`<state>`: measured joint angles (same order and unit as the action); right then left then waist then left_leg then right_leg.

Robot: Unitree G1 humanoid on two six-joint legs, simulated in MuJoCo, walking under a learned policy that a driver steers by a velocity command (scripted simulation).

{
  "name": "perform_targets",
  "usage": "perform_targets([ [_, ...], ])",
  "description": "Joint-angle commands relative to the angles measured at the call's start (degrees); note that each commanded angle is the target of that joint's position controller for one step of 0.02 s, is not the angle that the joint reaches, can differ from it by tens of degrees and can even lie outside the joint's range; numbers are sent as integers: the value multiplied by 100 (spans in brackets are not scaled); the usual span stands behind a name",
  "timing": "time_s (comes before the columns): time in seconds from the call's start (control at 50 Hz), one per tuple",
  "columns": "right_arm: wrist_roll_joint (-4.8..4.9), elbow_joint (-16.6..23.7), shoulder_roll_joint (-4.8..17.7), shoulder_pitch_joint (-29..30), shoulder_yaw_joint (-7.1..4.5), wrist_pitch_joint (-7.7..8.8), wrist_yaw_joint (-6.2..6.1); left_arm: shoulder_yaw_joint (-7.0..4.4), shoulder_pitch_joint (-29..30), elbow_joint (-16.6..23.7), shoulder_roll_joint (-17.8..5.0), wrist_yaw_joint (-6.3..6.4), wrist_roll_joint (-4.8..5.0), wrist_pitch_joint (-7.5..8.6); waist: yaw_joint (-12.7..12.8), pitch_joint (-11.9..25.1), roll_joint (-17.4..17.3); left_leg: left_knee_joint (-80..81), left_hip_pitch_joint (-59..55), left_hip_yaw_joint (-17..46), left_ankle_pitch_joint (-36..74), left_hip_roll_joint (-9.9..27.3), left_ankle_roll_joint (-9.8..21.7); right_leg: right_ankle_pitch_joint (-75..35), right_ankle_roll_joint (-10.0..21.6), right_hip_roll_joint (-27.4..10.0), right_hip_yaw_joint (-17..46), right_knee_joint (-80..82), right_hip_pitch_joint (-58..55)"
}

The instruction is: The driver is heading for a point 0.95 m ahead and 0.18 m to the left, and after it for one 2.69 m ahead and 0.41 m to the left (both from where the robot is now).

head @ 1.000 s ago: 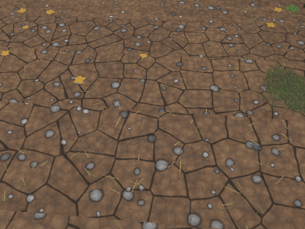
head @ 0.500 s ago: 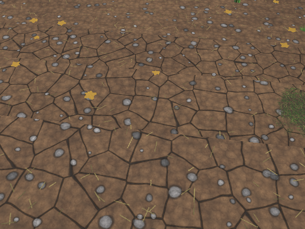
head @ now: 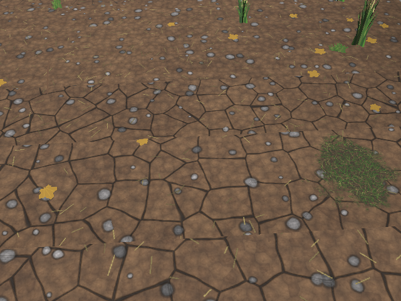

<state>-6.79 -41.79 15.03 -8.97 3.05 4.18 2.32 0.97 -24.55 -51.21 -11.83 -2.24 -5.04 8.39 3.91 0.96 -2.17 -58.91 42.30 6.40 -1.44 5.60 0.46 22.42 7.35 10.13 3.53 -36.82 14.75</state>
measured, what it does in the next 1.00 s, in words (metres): goes down, turning left: left foot 0.17 m lower, then right foot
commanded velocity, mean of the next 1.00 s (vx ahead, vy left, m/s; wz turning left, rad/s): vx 0.50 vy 0.00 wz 0.36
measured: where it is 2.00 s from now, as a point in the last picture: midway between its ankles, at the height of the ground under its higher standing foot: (160, 197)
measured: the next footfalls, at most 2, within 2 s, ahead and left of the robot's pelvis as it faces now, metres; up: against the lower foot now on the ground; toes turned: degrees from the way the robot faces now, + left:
left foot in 0.26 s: +0.35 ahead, +0.12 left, -0.17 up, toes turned +6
right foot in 0.64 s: +0.68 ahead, -0.04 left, -0.17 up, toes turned +15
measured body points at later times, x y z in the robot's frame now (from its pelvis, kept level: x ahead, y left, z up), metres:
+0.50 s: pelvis +0.36 +0.05 -0.16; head +0.37 +0.04 +0.29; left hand +0.47 +0.29 -0.27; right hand +0.39 -0.18 -0.31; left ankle +0.31 +0.12 -0.89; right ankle +0.56 -0.08 -0.84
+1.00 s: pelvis +0.64 +0.07 -0.14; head +0.65 +0.08 +0.31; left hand +0.48 +0.27 -0.28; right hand +0.91 -0.04 -0.24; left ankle +0.70 +0.25 -0.83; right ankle +0.64 -0.05 -0.89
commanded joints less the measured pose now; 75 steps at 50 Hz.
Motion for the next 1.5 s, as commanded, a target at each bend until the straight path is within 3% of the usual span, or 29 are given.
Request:
perform_targets([
  [0.02,11,225,285,109,7,-2,123,-130,-321,245,-550,219,69,150,307,-227,-141,1901,13,-187,2798,99,-120,-279,760,-915,947,124,569],
  [0.1,-49,437,468,458,-90,-149,175,-52,-599,213,-828,-65,93,34,104,-709,374,2031,-1397,-687,2709,-104,4,578,880,-1069,1557,-104,1861],
  [0.18,74,252,674,1082,-186,-59,67,4,-1167,20,-770,136,374,-30,620,-888,362,3380,-202,-706,1814,-77,31,-502,482,-1302,1922,-1216,-639],
  [0.24,236,-520,829,-557,-347,30,-39,-51,-1071,49,-1137,-42,272,-148,-75,-616,-108,4049,-3122,-1384,1684,-553,88,-3029,-76,-863,1062,-2741,-32],
  [0.26,325,-1157,1017,-2640,-525,109,-55,6,-406,192,-1117,-297,42,-230,-1091,-418,-152,4114,-5388,-1071,2328,-261,508,-3531,-318,-844,897,-4489,1460],
  [0.28,184,-1558,1247,-4373,-707,110,-16,124,-730,161,-516,-546,-175,-206,-1454,1007,-1085,2247,-8366,-84,4535,564,1924,518,-874,-177,397,-7605,3510],
  [0.3,146,-1253,1412,-3655,-722,61,169,157,-1260,263,-450,-567,-95,-214,-965,2237,-436,1711,-9407,1435,5924,1516,2752,1976,-1216,-151,349,-7999,4325],
  [0.32,130,-961,1398,-2787,-819,13,126,155,-18,1001,-668,-552,60,-214,-1359,1121,-86,2499,-8880,2636,2308,1720,2713,1549,-1346,-403,477,-7504,6208],
  [0.36,133,-610,345,-1197,-422,112,103,81,570,898,-876,-157,-68,-244,-616,-250,1234,4172,-5154,1844,-1154,1041,1866,-732,-685,-1325,684,-4986,5197],
  [0.4,264,-243,156,-171,-273,191,223,26,519,621,-984,-12,-158,-374,-70,-1046,48,5032,-1549,1519,-856,919,2370,-1303,-644,-1943,505,-2343,2761],
  [0.48,330,-569,1050,-1052,-627,424,327,341,1509,919,-420,-82,98,-467,-536,-376,234,4586,-1358,851,391,176,1909,-1894,-769,-1434,-308,-260,935],
  [0.6,241,-621,918,-1377,-750,201,422,97,2374,1137,-997,86,115,-244,-506,-190,101,3539,-2774,1240,1023,89,1351,-2533,-482,-1065,-342,590,458],
  [0.64,193,-213,586,-713,-681,322,391,-189,422,677,-1624,202,291,-89,456,842,731,1495,-1433,543,1183,-705,555,-3239,556,-1830,410,274,-2388],
  [0.66,166,-220,-334,-1797,-440,453,321,-216,-864,479,-1690,193,295,-82,372,2630,2005,-443,-172,-100,-2632,-1571,88,-3768,2178,-3600,2862,917,-4848],
  [0.7,302,-307,127,-839,-547,299,201,-191,-373,432,-1224,269,278,-128,501,565,812,-1818,1081,-57,-2728,-714,280,-174,1060,-3284,2827,1939,-2889],
  [0.76,66,-515,64,-895,-519,193,-28,50,811,615,-292,372,370,-197,-137,141,653,-797,-249,-148,-1810,14,220,-941,628,-2808,1398,2658,-1114],
  [0.86,301,-263,11,-198,-451,159,219,-235,929,495,-765,467,154,-4,-152,-29,492,561,-598,-553,-890,113,-14,-2177,644,-2594,-115,3179,-809],
  [0.98,222,-113,84,-432,-432,67,355,-230,515,104,-747,235,-171,-52,-320,-234,616,246,-1086,-233,450,179,155,-2697,614,-2801,-941,2734,-586],
  [1.1,205,391,251,370,-558,136,219,-327,147,-92,-1106,241,37,-128,32,-653,644,1183,-1281,-871,-1254,-161,268,-2601,389,-2767,-1089,1992,-1229],
  [1.12,323,471,359,487,-651,145,211,-419,204,-138,-1392,189,329,-180,-63,-714,541,2305,-1854,-1512,-1885,-564,244,-2593,465,-2585,-1226,1762,-1091],
  [1.16,367,13,698,-1142,-901,300,47,-515,488,-129,-1573,-56,-47,-204,-905,-124,547,2302,-4412,-1392,-350,-926,607,-3883,191,-2286,-1473,-246,208],
  [1.18,324,-149,1306,-1947,-1065,289,-147,-275,-153,-25,-607,-156,-97,-120,-850,1415,-890,2152,-6928,72,1468,200,1894,-1298,-430,-1494,-1557,-2351,1744],
  [1.2,182,-321,1076,-3157,-927,304,-135,-194,216,232,-347,-355,130,38,-1328,1849,-939,3489,-7467,2479,1589,1497,2725,1683,-535,-650,-592,-3571,2967],
  [1.22,99,-648,841,-3249,-979,381,-148,-290,1583,631,-521,-346,413,82,-1712,-8,-455,3927,-6149,2314,624,1532,2194,1317,-286,-851,85,-3805,3942],
  [1.24,385,-730,693,-2720,-905,369,-108,-363,1774,708,-615,-201,330,37,-1267,-482,-430,3894,-5122,1554,-351,1517,1849,1025,-224,-1395,-125,-3992,3798],
  [1.26,495,-631,304,-2216,-763,284,-65,-447,1385,550,-785,-117,190,-40,-892,-402,-254,3827,-4231,1082,-706,1437,1783,772,-123,-1580,-134,-4002,3260],
  [1.34,154,-198,-749,-817,-227,225,-364,-98,1131,483,232,-237,-256,-219,-233,-549,89,4037,-2470,-49,-1297,1032,1115,-2377,79,-1882,529,-1998,2435],
  [1.4,8,-286,-35,-1058,-325,320,-477,-226,1217,452,-221,-354,4,-308,-411,-173,3,3192,-1461,-1397,-1913,206,780,-5380,-214,-1468,-315,-645,978],
  [1.5,135,-1165,-34,-2550,-180,283,-247,-256,2257,810,-510,-232,-76,-450,-834,-1146,151,2551,-2767,-632,-2257,1163,814,-4612,-214,-1773,-201,376,1967],
])
Keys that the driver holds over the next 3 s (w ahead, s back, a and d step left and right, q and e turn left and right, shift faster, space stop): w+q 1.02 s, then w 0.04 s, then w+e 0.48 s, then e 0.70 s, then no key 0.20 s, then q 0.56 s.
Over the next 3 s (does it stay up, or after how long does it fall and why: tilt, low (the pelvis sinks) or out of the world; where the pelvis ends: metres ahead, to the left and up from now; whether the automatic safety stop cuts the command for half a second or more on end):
stays up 1.19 0.38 -0.32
